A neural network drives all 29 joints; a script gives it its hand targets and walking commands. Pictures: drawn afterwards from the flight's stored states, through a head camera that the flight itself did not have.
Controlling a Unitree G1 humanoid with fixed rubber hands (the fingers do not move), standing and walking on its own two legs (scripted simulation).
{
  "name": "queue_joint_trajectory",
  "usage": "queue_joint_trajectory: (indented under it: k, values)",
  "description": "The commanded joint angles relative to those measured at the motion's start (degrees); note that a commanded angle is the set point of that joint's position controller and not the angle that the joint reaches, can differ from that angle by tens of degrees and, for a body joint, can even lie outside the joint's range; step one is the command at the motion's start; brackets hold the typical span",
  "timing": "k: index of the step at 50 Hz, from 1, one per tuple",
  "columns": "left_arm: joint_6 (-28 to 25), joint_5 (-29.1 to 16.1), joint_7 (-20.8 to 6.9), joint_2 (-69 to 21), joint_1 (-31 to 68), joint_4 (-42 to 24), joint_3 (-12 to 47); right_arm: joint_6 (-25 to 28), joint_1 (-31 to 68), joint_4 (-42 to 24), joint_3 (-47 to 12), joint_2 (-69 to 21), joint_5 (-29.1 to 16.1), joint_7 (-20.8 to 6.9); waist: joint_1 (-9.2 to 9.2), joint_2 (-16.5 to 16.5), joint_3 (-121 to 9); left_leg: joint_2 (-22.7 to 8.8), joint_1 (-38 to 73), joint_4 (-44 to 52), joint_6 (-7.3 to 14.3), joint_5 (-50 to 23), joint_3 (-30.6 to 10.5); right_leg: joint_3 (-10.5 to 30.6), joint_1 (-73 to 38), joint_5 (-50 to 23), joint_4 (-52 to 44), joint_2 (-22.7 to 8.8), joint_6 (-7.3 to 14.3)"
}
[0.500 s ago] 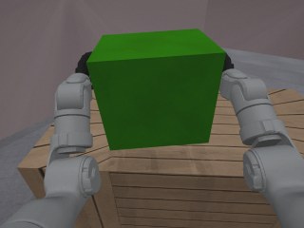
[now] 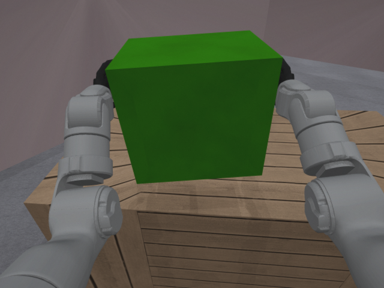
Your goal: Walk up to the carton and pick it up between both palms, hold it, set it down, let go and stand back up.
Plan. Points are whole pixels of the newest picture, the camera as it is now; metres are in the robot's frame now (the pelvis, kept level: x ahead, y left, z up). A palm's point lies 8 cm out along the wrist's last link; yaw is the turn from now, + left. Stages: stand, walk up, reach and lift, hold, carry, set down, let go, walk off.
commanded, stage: hold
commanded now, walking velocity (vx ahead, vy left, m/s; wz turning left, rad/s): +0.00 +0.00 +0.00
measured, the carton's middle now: (194, 105) +0.39 +0.00 +0.26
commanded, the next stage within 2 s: none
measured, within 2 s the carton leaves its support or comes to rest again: neither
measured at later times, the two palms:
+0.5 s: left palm (104, 97) +0.38 +0.18 +0.29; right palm (280, 93) +0.37 -0.17 +0.29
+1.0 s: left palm (105, 96) +0.37 +0.18 +0.29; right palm (282, 92) +0.37 -0.17 +0.29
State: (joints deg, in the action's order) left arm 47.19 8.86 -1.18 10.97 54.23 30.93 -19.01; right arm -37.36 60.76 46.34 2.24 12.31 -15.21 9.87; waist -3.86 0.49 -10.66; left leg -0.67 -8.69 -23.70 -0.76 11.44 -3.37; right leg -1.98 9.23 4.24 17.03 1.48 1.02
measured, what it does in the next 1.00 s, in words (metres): stands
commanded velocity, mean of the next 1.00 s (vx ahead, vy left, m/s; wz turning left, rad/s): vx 0.00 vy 0.00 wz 0.00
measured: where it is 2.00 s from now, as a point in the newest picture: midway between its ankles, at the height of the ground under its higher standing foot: outside the picture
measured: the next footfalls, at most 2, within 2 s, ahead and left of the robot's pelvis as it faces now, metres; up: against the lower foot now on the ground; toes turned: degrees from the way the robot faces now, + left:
none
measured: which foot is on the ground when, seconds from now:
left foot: down 0.00-1.00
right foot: down 0.00-1.00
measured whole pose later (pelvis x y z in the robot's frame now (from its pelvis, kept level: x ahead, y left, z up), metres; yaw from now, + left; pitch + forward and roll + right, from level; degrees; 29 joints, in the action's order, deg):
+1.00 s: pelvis +0.01 +0.01 +0.00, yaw -1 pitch -4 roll -1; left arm 49.3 9.3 -1.1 9.2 50.2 24.6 -18.8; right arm -38.9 57.3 41.4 0.7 13.2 -18.1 10.7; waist -4.0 1.2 -10.7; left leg -0.4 -6.7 -23.5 -0.2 12.6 -3.0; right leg -0.2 7.3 5.3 16.8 1.7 0.4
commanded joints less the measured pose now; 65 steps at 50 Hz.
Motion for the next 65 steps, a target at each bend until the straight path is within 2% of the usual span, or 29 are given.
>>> queue_joint_trajectory:
  k: [1,2,5,7,8,9,14,20,22,23,27,33,37,38,40,41,43,45,46,51,52,54,56,57,65]
  values:
    - [-4.68,-11.86,-9.35,-35.59,48.52,-10.39,18.14,3.09,52.15,-20.99,-9.74,-38.52,-10.95,-8.75,-0.33,1.70,-18.53,3.00,-11.99,8.35,1.26,0.99,1.33,4.67,-20.69,-1.18,-0.62,0.78,-0.65]
    - [-4.89,-12.07,-9.30,-35.78,48.81,-11.50,18.52,3.09,51.77,-21.29,-9.97,-38.85,-11.26,-8.64,-0.64,1.94,-19.26,2.92,-11.69,8.13,1.05,-0.05,1.10,4.75,-21.28,-2.22,-0.31,0.79,-0.58]
    - [-4.88,-11.85,-9.25,-35.28,48.52,-10.88,18.05,3.00,52.66,-22.52,-10.42,-38.65,-11.41,-8.45,0.05,1.71,-19.42,3.18,-11.59,7.86,1.08,-0.54,1.22,4.64,-20.99,-2.12,-0.34,0.68,-0.67]
    - [-4.72,-12.12,-9.16,-35.71,47.54,-11.88,18.93,2.91,51.51,-22.84,-10.60,-38.08,-11.49,-8.36,-0.60,2.02,-19.13,2.87,-10.96,8.08,0.78,-1.02,0.81,4.50,-20.75,-2.19,-0.18,1.23,-0.41]
    - [-4.65,-11.67,-9.28,-35.10,47.48,-10.30,17.76,2.64,51.44,-21.91,-10.04,-38.05,-11.21,-8.32,-0.26,1.20,-17.75,3.09,-11.49,8.29,1.03,0.08,1.17,4.61,-20.36,-0.96,-0.81,0.85,-0.59]
    - [-4.73,-12.08,-9.19,-35.70,48.15,-12.30,18.84,2.57,50.68,-21.75,-10.29,-38.58,-11.29,-8.41,-0.66,1.85,-18.54,3.00,-11.54,8.36,0.81,-0.30,1.02,4.43,-20.79,-1.61,-0.27,1.09,-0.48]
    - [-4.40,-12.08,-8.95,-35.32,47.04,-12.56,18.52,2.38,50.47,-22.86,-11.26,-38.39,-11.91,-8.35,-0.04,1.27,-18.82,3.34,-10.56,8.09,0.63,-2.02,1.05,4.51,-20.53,-2.28,-0.47,1.28,-0.51]
    - [-4.11,-12.83,-8.88,-36.60,46.76,-15.41,20.52,2.32,49.46,-24.74,-11.83,-38.06,-12.75,-8.22,-0.76,2.43,-20.16,3.02,-8.94,7.66,-0.05,-4.94,0.87,4.43,-20.75,-4.47,0.03,1.79,-0.10]
    - [-3.84,-12.25,-8.72,-36.09,46.42,-14.48,19.48,2.16,49.99,-24.64,-12.15,-37.90,-12.90,-8.36,-0.10,1.72,-19.18,3.25,-9.24,7.74,0.17,-4.10,1.07,4.31,-20.43,-3.43,-0.22,1.73,-0.27]
    - [-3.64,-12.30,-8.89,-36.45,45.25,-14.72,19.67,1.99,48.82,-25.10,-12.07,-38.07,-12.69,-8.19,-0.68,1.51,-18.73,3.23,-8.60,7.64,0.11,-4.86,1.08,4.36,-20.37,-4.21,-0.47,1.82,-0.29]
    - [-3.49,-12.57,-8.79,-37.23,45.48,-16.63,21.10,2.05,48.70,-26.05,-12.31,-37.47,-13.39,-8.28,-0.85,2.87,-19.43,3.04,-8.42,7.44,-0.45,-6.01,0.85,4.45,-20.51,-5.22,0.14,2.11,0.05]
    - [-2.97,-12.21,-8.61,-37.08,44.52,-17.52,21.14,1.95,48.52,-26.86,-13.21,-37.48,-13.77,-8.47,-0.34,2.40,-18.63,3.00,-7.96,7.24,-0.59,-6.76,0.75,4.37,-20.30,-5.60,0.18,2.36,-0.06]
    - [-2.83,-12.26,-8.61,-37.26,44.90,-17.70,21.50,1.83,48.52,-26.70,-12.88,-37.23,-13.99,-8.56,-0.74,2.65,-18.20,2.95,-7.96,7.36,-0.60,-6.25,0.81,4.49,-20.28,-5.51,0.11,2.34,0.03]
    - [-2.83,-12.15,-8.50,-37.24,44.61,-17.56,21.02,1.84,49.11,-27.31,-13.42,-37.56,-14.15,-8.67,0.13,2.07,-18.68,2.79,-7.74,7.23,-0.35,-6.83,0.80,4.57,-20.02,-5.48,0.06,2.41,0.00]
    - [-2.76,-12.17,-8.53,-36.96,44.64,-18.15,21.18,1.60,47.62,-26.02,-13.28,-37.25,-14.16,-8.58,-0.45,2.62,-18.57,2.93,-7.32,7.10,-0.61,-7.59,0.82,4.43,-20.09,-6.50,0.28,2.34,0.02]
    - [-2.81,-12.33,-8.42,-37.34,44.59,-18.38,21.42,1.83,48.24,-27.02,-13.51,-37.43,-14.41,-8.60,-0.13,2.41,-19.34,2.78,-7.03,6.88,-0.76,-8.69,0.82,4.47,-20.33,-7.18,0.42,2.57,0.07]
    - [-2.52,-11.87,-8.63,-36.22,43.91,-17.13,20.34,1.46,47.31,-25.56,-13.07,-37.11,-14.02,-8.49,-0.19,1.65,-17.15,3.04,-7.45,7.12,-0.47,-6.96,1.03,4.68,-19.78,-5.91,-0.18,2.34,-0.02]
    - [-2.52,-11.67,-8.86,-36.67,44.09,-17.35,20.68,1.47,47.17,-24.97,-13.05,-37.28,-13.99,-8.61,-0.44,2.29,-16.61,2.75,-7.64,7.58,-0.66,-6.65,0.89,4.52,-19.73,-5.80,0.07,2.50,-0.10]
    - [-2.44,-11.34,-8.92,-36.26,43.74,-16.48,19.98,1.45,47.62,-25.31,-12.86,-37.03,-13.94,-8.59,0.05,1.66,-16.08,2.82,-8.08,7.59,-0.49,-6.22,1.13,4.65,-19.70,-5.24,-0.24,2.40,-0.05]
    - [-2.66,-12.69,-8.78,-37.44,44.30,-17.79,21.88,1.65,48.14,-26.80,-12.82,-36.95,-14.24,-8.46,-0.94,2.27,-18.37,2.84,-6.93,6.94,-0.82,-8.17,0.84,4.65,-20.10,-7.16,0.04,2.59,0.16]
    - [-2.86,-12.71,-8.66,-37.51,44.53,-18.05,21.80,1.69,48.48,-27.55,-13.32,-37.53,-14.31,-8.50,-0.55,1.92,-18.93,2.94,-6.82,6.73,-0.72,-8.20,0.92,4.79,-20.07,-7.15,-0.03,2.53,0.04]
    - [-2.62,-11.59,-8.81,-36.32,44.17,-15.96,20.15,1.27,47.63,-24.68,-12.37,-36.78,-13.88,-8.50,-0.22,2.03,-16.08,2.96,-7.89,7.62,-0.40,-5.69,1.09,4.83,-19.21,-4.65,-0.54,2.32,-0.04]
    - [-2.80,-12.14,-8.82,-37.07,44.81,-17.00,21.19,1.60,48.07,-25.28,-12.23,-36.91,-13.82,-8.61,-0.70,2.47,-17.04,2.72,-7.61,7.46,-0.63,-6.32,1.04,4.82,-19.48,-5.49,-0.19,2.31,0.12]
    - [-2.86,-12.14,-8.69,-36.87,44.35,-16.89,20.82,1.63,48.53,-26.01,-12.85,-37.45,-13.97,-8.61,-0.12,1.59,-17.97,2.78,-7.68,7.27,-0.38,-7.01,0.97,4.82,-20.18,-6.09,-0.19,2.30,-0.01]
    - [-3.38,-12.38,-8.52,-37.45,46.01,-15.48,20.87,2.04,49.81,-24.73,-11.93,-37.54,-13.35,-8.88,-0.44,1.76,-17.56,2.66,-8.45,7.71,-0.15,-4.32,0.96,4.91,-19.24,-3.75,-0.50,2.20,0.02]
